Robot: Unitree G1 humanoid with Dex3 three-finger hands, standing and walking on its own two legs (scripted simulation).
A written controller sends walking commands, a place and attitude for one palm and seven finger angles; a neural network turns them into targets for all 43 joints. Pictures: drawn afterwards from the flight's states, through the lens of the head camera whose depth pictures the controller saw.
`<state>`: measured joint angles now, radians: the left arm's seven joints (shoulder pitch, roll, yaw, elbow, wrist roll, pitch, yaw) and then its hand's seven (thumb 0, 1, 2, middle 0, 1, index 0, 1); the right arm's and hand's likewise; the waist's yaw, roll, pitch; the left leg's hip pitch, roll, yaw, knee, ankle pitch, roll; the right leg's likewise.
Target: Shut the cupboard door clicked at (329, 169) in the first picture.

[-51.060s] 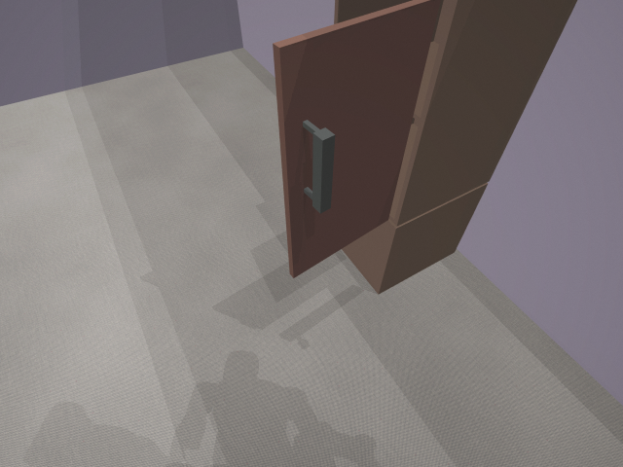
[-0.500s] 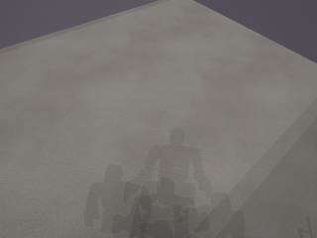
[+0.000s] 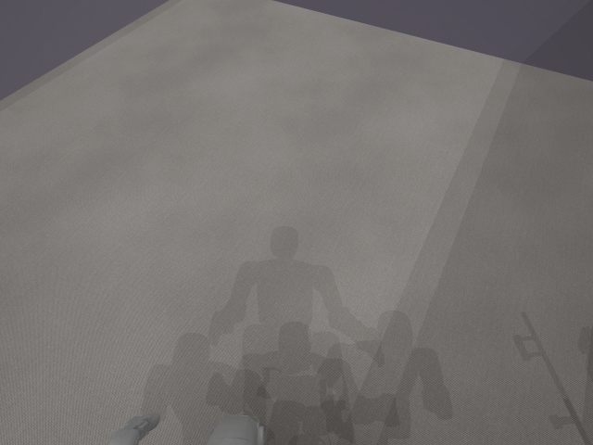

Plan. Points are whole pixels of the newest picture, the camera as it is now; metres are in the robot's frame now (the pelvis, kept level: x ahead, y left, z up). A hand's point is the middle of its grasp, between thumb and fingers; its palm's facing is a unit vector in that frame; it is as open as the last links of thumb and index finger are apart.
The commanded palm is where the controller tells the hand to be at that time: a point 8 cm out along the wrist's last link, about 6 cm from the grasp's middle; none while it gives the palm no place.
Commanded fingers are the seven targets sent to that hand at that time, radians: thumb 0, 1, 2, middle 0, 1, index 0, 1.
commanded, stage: turn to face it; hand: left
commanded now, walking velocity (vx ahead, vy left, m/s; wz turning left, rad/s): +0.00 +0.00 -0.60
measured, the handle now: out of the picture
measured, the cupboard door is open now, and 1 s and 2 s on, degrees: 37 37 37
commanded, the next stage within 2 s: none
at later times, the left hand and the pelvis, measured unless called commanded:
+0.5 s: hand (196, 388) +0.21 +0.18 -0.15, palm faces -0.31 -0.92 -0.24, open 7.4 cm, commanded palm none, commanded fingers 0.00 0.90 0.90 -0.20 -0.30 -0.20 -0.30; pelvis +0.03 +0.01 +0.00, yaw -18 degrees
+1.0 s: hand (225, 356) +0.26 +0.14 -0.16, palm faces -0.55 -0.82 -0.18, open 7.4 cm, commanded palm none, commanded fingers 0.00 0.90 0.90 -0.20 -0.30 -0.20 -0.30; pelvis +0.07 +0.03 +0.01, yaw -36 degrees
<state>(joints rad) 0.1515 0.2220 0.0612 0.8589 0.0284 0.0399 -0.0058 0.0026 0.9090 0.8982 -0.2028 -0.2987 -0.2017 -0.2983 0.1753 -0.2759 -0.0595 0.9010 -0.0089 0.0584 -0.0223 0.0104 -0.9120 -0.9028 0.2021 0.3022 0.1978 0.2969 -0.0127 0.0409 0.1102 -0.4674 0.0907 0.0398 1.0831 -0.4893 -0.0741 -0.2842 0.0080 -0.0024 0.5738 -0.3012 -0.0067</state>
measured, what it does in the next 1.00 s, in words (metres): steps on the spot, turning right: left foot, then right foot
